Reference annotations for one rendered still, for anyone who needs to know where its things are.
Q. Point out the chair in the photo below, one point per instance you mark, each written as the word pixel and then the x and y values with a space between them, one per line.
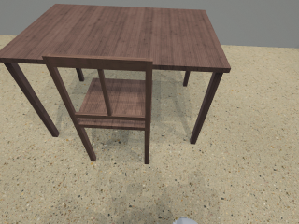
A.
pixel 110 103

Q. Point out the table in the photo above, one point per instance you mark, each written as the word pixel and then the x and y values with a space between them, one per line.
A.
pixel 176 39

